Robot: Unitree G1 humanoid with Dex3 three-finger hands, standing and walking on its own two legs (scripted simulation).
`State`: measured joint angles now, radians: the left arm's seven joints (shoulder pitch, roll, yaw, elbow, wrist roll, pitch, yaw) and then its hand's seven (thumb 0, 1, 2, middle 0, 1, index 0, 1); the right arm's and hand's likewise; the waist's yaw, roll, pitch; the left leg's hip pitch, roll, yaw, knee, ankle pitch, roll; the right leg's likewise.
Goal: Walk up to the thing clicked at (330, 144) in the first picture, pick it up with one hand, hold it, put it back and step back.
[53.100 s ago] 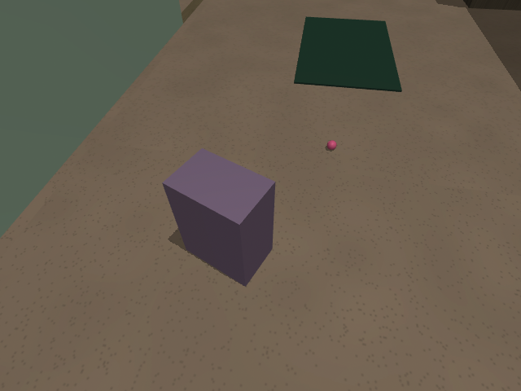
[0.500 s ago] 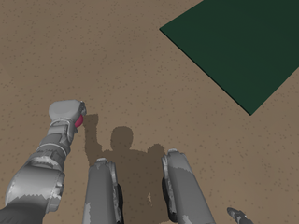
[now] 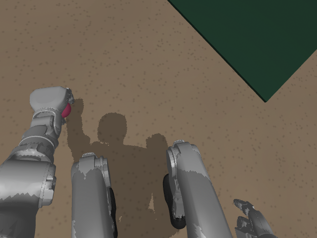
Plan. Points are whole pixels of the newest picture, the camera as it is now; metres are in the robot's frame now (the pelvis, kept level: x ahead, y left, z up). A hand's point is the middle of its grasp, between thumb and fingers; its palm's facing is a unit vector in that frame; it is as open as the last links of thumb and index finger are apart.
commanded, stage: crouch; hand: left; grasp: from above
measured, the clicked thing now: (60, 108) +0.46 +0.23 -0.19
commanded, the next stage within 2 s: lower in 0.60 s
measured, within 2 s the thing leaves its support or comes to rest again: neither
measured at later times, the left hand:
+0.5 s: hand (65, 114) +0.46 +0.22 -0.23, palm faces -0.46 -0.03 -0.89, open 7.6 cm
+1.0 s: hand (70, 118) +0.46 +0.22 -0.28, palm faces -0.49 -0.05 -0.87, open 7.6 cm
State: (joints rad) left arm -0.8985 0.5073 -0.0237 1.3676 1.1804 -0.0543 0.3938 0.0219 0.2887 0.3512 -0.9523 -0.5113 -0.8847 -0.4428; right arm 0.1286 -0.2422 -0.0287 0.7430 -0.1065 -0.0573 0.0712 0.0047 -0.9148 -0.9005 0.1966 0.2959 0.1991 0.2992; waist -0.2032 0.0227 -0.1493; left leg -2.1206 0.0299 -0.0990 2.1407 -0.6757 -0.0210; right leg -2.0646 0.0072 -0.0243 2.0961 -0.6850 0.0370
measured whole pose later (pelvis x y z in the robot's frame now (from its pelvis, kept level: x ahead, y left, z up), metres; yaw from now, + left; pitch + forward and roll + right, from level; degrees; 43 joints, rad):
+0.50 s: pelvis -0.01 +0.00 -0.06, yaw -1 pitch +35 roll -5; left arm -0.99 0.58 0.02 1.52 1.22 -0.11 0.44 0.02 0.32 0.31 -0.94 -0.51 -0.87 -0.45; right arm 0.17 -0.25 0.02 0.78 -0.14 -0.07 0.11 0.00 -0.91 -0.90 0.20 0.30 0.20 0.30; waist -0.24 0.02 -0.09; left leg -2.28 0.03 -0.12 2.33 -0.66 -0.03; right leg -2.22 0.02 -0.03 2.28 -0.67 0.04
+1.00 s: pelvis +0.00 +0.00 -0.08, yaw -3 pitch +34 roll -7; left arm -1.01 0.64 0.04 1.60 1.25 -0.14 0.49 0.02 0.30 0.32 -0.95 -0.50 -0.88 -0.44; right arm 0.14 -0.27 0.06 0.77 -0.17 -0.09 0.14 0.00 -0.91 -0.90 0.20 0.30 0.20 0.30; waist -0.27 -0.01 -0.04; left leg -2.33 0.02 -0.16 2.42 -0.69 -0.04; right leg -2.27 0.03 -0.06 2.34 -0.68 0.04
